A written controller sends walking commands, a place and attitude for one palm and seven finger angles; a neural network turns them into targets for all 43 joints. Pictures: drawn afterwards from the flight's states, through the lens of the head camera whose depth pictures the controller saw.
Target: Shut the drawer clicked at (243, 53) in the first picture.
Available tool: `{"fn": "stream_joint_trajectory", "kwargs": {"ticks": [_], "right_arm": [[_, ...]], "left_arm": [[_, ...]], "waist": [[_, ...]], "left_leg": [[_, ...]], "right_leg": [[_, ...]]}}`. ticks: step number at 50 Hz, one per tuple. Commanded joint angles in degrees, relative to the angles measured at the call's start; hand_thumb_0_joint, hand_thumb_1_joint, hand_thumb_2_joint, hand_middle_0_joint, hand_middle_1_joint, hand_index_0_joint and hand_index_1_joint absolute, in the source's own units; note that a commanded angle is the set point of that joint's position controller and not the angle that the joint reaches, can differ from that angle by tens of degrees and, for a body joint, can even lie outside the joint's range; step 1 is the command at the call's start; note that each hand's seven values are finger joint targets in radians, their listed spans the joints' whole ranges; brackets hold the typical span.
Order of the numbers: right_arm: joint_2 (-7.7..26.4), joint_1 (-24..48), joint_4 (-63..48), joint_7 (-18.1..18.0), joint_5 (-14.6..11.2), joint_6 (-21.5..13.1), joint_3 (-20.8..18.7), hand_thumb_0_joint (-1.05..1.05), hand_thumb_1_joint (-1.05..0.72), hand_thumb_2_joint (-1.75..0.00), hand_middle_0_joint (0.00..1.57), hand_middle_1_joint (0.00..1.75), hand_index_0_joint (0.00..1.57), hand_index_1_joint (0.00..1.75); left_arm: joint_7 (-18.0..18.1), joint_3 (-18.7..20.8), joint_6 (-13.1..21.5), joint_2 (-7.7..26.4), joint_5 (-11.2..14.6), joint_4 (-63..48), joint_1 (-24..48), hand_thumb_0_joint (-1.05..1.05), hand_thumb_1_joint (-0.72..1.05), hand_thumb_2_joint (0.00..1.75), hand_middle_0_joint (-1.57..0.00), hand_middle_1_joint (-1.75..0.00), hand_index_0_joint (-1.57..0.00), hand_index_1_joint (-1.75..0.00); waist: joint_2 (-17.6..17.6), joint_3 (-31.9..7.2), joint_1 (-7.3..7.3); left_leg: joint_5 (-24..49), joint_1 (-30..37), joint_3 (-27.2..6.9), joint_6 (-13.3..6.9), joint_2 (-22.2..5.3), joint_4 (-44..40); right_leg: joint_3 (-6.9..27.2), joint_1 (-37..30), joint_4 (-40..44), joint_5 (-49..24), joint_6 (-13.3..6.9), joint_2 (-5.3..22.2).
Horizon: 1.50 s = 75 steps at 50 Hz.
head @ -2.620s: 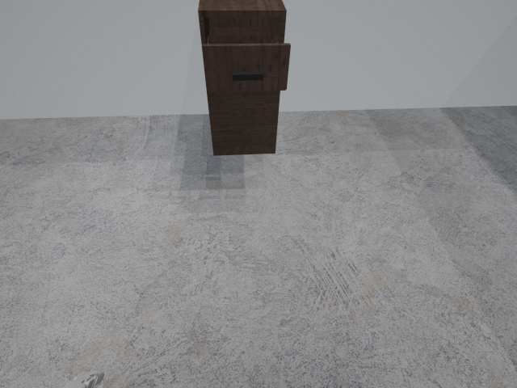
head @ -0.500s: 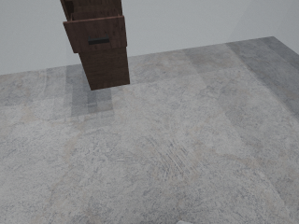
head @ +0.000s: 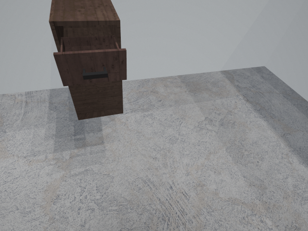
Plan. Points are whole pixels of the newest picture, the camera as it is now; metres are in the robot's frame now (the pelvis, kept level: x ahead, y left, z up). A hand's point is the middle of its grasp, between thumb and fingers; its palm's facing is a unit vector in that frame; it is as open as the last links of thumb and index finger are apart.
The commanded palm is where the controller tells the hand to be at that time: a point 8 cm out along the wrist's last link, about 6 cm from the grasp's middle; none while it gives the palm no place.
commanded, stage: walk to a spot facing it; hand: left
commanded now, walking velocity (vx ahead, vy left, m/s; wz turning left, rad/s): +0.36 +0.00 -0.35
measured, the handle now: (95, 72) +0.81 +0.34 -0.08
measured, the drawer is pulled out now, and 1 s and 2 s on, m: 0.30 0.30 0.30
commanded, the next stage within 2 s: turn to face it in 0.48 s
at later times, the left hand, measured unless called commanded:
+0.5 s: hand (129, 170) +0.36 +0.10 -0.17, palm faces -0.22 -0.96 -0.16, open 7.4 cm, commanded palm none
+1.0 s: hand (124, 165) +0.39 +0.13 -0.19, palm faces +0.04 -0.99 -0.16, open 7.3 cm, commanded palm none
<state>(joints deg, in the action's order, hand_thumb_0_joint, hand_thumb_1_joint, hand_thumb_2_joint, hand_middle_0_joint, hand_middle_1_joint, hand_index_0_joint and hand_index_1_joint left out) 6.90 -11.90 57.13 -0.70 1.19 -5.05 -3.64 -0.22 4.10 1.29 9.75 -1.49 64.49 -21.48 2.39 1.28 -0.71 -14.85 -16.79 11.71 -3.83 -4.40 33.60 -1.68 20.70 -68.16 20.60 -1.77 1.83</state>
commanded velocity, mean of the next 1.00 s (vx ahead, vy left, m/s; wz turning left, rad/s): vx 0.17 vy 0.00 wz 0.05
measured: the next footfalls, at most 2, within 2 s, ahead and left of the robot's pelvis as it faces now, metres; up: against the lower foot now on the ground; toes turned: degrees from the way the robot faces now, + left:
right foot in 0.50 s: +0.33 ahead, -0.15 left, +0.00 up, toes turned -19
left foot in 0.96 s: +0.46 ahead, +0.03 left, +0.00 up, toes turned +5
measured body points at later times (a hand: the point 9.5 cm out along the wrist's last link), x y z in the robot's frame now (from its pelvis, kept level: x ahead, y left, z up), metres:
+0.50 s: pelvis +0.21 -0.04 -0.02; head +0.24 -0.05 +0.43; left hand +0.37 +0.15 -0.16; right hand +0.03 -0.19 -0.16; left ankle +0.05 +0.07 -0.72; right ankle +0.30 -0.14 -0.73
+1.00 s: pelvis +0.35 -0.05 -0.01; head +0.36 -0.02 +0.44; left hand +0.39 +0.18 -0.18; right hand +0.41 -0.29 -0.15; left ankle +0.42 +0.03 -0.73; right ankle +0.30 -0.14 -0.72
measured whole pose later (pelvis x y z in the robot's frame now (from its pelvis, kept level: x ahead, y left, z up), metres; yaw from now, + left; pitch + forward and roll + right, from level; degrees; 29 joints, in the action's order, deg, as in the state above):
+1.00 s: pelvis +0.35 -0.05 -0.01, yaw -2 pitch -2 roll -2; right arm 9.3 -10.6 56.2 0.5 1.7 0.9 -2.3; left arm 1.3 3.3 -0.1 10.2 -0.4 58.9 -14.5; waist 2.0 3.9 -0.1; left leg -14.1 -21.7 6.7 -2.4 -2.7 38.3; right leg -13.8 12.3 -43.6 27.1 0.3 4.0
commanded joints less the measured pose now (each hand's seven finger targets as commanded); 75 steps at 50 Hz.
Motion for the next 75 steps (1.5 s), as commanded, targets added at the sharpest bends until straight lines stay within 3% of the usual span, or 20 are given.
{"fn": "stream_joint_trajectory", "kwargs": {"ticks": [1, 18, 21, 23, 24, 25, 26, 29, 33, 46, 47, 48, 49, 50, 56, 64, 69, 70, 72, 75], "right_arm": [[4.72, -9.74, 2.41, -0.66, 0.11, -0.83, 0.03, 0.00, -0.90, -0.90, 0.20, 0.30, 0.20, 0.30], [7.22, -21.77, 8.22, -1.13, 0.60, 0.05, 0.64, 0.00, -0.90, -0.90, 0.20, 0.30, 0.20, 0.30], [9.02, -20.02, 7.58, -1.15, 0.44, 0.29, 0.15, 0.00, -0.90, -0.90, 0.20, 0.30, 0.20, 0.30], [10.85, -16.73, 6.23, -0.88, -0.13, 0.49, -0.34, 0.00, -0.90, -0.90, 0.20, 0.30, 0.20, 0.30], [8.72, -17.87, 4.98, -0.02, -0.92, 0.57, -0.03, 0.00, -0.90, -0.90, 0.20, 0.30, 0.20, 0.30], [5.32, -17.61, 2.76, -0.12, -1.41, 0.32, 0.50, 0.00, -0.90, -0.90, 0.20, 0.30, 0.20, 0.30], [6.38, -12.48, 1.72, -0.46, -1.40, 0.72, 0.15, 0.00, -0.90, -0.90, 0.20, 0.30, 0.20, 0.30], [4.06, -9.93, 1.88, -0.34, -0.31, 2.14, 0.19, 0.00, -0.90, -0.90, 0.20, 0.30, 0.20, 0.30], [1.45, -16.40, 4.82, -0.44, 0.00, 4.85, 1.06, 0.00, -0.90, -0.90, 0.20, 0.30, 0.20, 0.30], [6.81, -2.23, -2.42, 0.99, 0.21, 5.41, 0.55, 0.00, -0.90, -0.90, 0.20, 0.30, 0.20, 0.30], [8.89, -6.15, -1.92, 0.91, 0.40, 5.32, -0.06, 0.00, -0.90, -0.90, 0.20, 0.30, 0.20, 0.30], [14.09, -9.80, -2.30, 0.57, 0.87, 4.90, -1.25, 0.00, -0.90, -0.90, 0.20, 0.30, 0.20, 0.30], [17.62, -12.12, -1.96, 0.27, 0.13, 5.07, -1.60, 0.00, -0.90, -0.90, 0.20, 0.30, 0.20, 0.30], [16.97, -10.70, -1.74, -0.01, -0.01, 5.44, -1.68, 0.00, -0.90, -0.90, 0.20, 0.30, 0.20, 0.30], [14.32, 1.10, -6.43, -0.07, -0.07, 5.21, -1.47, 0.00, -0.90, -0.90, 0.20, 0.30, 0.20, 0.30], [15.78, -1.27, -6.65, 0.38, 0.26, 6.41, -2.88, 0.00, -0.90, -0.90, 0.20, 0.30, 0.20, 0.30], [15.65, 1.69, -8.12, 0.74, 0.04, 7.04, -3.34, 0.00, -0.90, -0.90, 0.20, 0.30, 0.20, 0.30], [13.89, 2.10, -8.74, 0.96, -0.32, 7.15, -3.10, 0.00, -0.90, -0.90, 0.20, 0.30, 0.20, 0.30], [10.28, 2.94, -10.78, 1.00, -0.15, 7.18, -2.69, 0.00, -0.90, -0.90, 0.20, 0.30, 0.20, 0.30], [11.01, 0.62, -7.99, 1.71, 0.36, 8.20, -2.79, 0.00, -0.90, -0.90, 0.20, 0.30, 0.20, 0.30]], "left_arm": [[-0.59, 0.36, 0.08, -0.37, -0.65, -3.64, -1.41, 0.00, 0.90, 0.90, -0.20, -0.30, -0.20, -0.30], [-1.93, -0.45, -0.73, -0.12, -0.09, -11.79, 20.14, 0.00, 0.90, 0.90, -0.20, -0.30, -0.20, -0.30], [-1.62, 0.01, -0.02, 1.41, -0.13, -10.54, 14.15, 0.00, 0.90, 0.90, -0.20, -0.30, -0.20, -0.30], [-1.30, 1.13, 1.20, 4.56, -0.60, -6.57, 0.45, 0.00, 0.90, 0.90, -0.20, -0.30, -0.20, -0.30], [-0.61, 2.52, 1.90, 10.16, -0.72, -4.93, -5.92, 0.00, 0.90, 0.90, -0.20, -0.30, -0.20, -0.30], [0.11, 3.74, 1.92, 15.24, 0.28, -4.55, -9.66, 0.00, 0.90, 0.90, -0.20, -0.30, -0.20, -0.30], [0.70, 3.88, 1.42, 16.08, 1.36, -4.99, -7.11, 0.00, 0.90, 0.90, -0.20, -0.30, -0.20, -0.30], [1.27, 1.36, 1.91, 8.30, 1.15, -7.64, 5.39, 0.00, 0.90, 0.90, -0.20, -0.30, -0.20, -0.30], [1.57, -0.70, 2.93, 4.92, 0.43, -7.29, 8.37, 0.00, 0.90, 0.90, -0.20, -0.30, -0.20, -0.30], [2.12, 0.91, 0.00, 9.32, 0.41, -7.79, 4.81, 0.00, 0.90, 0.90, -0.20, -0.30, -0.20, -0.30], [1.96, 0.97, -0.30, 9.45, 0.86, -8.28, 4.86, 0.00, 0.90, 0.90, -0.20, -0.30, -0.20, -0.30], [1.73, 1.00, -0.54, 7.14, 1.55, -9.93, 4.14, 0.00, 0.90, 0.90, -0.20, -0.30, -0.20, -0.30], [1.63, 0.01, -0.64, 6.10, 1.54, -12.61, 6.80, 0.00, 0.90, 0.90, -0.20, -0.30, -0.20, -0.30], [1.94, 0.40, -1.21, 7.25, 1.07, -13.21, 8.68, 0.00, 0.90, 0.90, -0.20, -0.30, -0.20, -0.30], [1.09, 1.57, -2.86, 6.21, 0.37, -11.55, 7.08, 0.00, 0.90, 0.90, -0.20, -0.30, -0.20, -0.30], [1.60, 1.31, -3.16, 6.61, 0.50, -14.87, 10.63, 0.00, 0.90, 0.90, -0.20, -0.30, -0.20, -0.30], [1.93, 1.21, -2.36, 7.42, 0.99, -14.32, 3.83, 0.00, 0.90, 0.90, -0.20, -0.30, -0.20, -0.30], [2.19, 1.61, -1.97, 9.14, 0.79, -14.16, 1.30, 0.00, 0.90, 0.90, -0.20, -0.30, -0.20, -0.30], [2.59, 2.41, -1.77, 17.69, -0.15, -16.19, 4.33, 0.00, 0.90, 0.90, -0.20, -0.30, -0.20, -0.30], [2.62, 1.26, -0.86, 12.04, 0.27, -17.87, 12.91, 0.00, 0.90, 0.90, -0.20, -0.30, -0.20, -0.30]], "waist": [[-6.50, 3.25, -0.14], [-8.92, 9.04, 4.40], [-9.84, 4.19, 1.19], [-7.97, -4.86, -5.57], [2.20, -11.47, -7.94], [11.97, -16.45, -7.06], [4.50, -13.07, -6.69], [-3.10, -0.26, -0.06], [0.25, 0.37, 4.89], [0.25, -0.27, 1.38], [-3.45, -3.13, 3.26], [-16.63, -6.09, 4.38], [-23.26, -7.26, 4.93], [-13.44, -6.62, 4.35], [-9.03, -3.85, 0.61], [-11.15, -3.79, 2.72], [-11.33, -6.39, -0.35], [-6.94, -6.70, -1.71], [14.62, -1.80, -1.86], [6.80, 1.26, 2.62]], "left_leg": [[3.06, 4.47, -11.92, 0.70, -13.67, -23.91], [28.06, 21.71, 1.40, -3.01, -15.54, -20.69], [49.26, 22.82, 4.41, -2.24, -16.08, -10.13], [49.96, 17.31, 7.23, 0.86, -13.10, 9.12], [28.84, 1.18, 7.42, 3.16, -9.82, 25.82], [-17.05, -14.99, 2.71, 6.49, 0.95, 45.01], [-17.30, -18.87, -6.51, 4.90, -0.62, 50.68], [-5.43, -15.13, -10.14, 5.29, -6.20, 44.36], [-2.62, -8.04, -9.52, 6.23, -4.87, 32.63], [1.04, -1.95, -5.34, 4.94, -0.36, 1.15], [12.06, 5.78, -7.07, 3.76, -0.73, -3.81], [32.18, 13.88, -23.97, -2.61, -12.54, -8.71], [49.03, 16.11, -35.29, -10.30, -21.41, -11.86], [35.32, 13.37, -32.93, -11.57, -20.93, -13.16], [2.16, 0.90, -23.95, -4.39, -8.92, -19.07], [-0.71, 3.48, -30.64, -6.32, -8.29, -18.09], [5.61, -2.17, -30.34, -3.31, -4.47, -12.49], [1.60, -8.18, -27.53, -0.43, -1.32, -7.97], [-16.72, -21.50, -14.62, 5.89, 8.07, 19.94], [-8.57, -17.61, -15.18, 6.06, 4.04, 33.67]], "right_leg": [[2.47, 12.36, -3.67, -9.13, 0.76, 4.20], [-6.51, 18.98, 26.43, -10.49, -0.46, 2.83], [-9.24, 8.11, 30.02, -5.79, -3.05, -1.23], [-10.44, -12.13, 36.88, -11.53, -4.58, -3.84], [2.47, -29.21, 38.58, -14.44, -8.14, 6.54], [30.94, -38.61, 44.64, -27.41, -15.80, 21.89], [30.94, -34.83, 48.86, -27.85, -17.77, 22.95], [15.18, -10.06, 52.95, -23.22, -11.25, 17.10], [0.70, -1.04, 53.52, -33.62, -7.70, 12.74], [-6.39, -14.10, 37.61, -37.07, -3.70, 16.35], [-8.68, -10.35, 29.47, -32.82, -1.12, 14.21], [-11.33, 0.73, 16.99, -12.71, 3.65, 6.96], [-6.72, 8.03, 3.85, 18.11, 5.54, 1.81], [-0.89, 9.16, 0.53, 17.64, 4.88, 3.18], [0.64, 6.79, 3.79, 0.87, 5.72, 3.68], [0.49, 5.44, 18.35, 4.82, 6.14, 1.50], [-0.67, -10.19, 39.02, -2.73, 4.76, -1.24], [1.68, -17.64, 47.81, -5.37, 3.63, 1.94], [24.55, -12.68, 57.77, -2.14, -5.84, 26.60], [10.61, -6.73, 52.97, -14.98, -4.67, 17.69]]}}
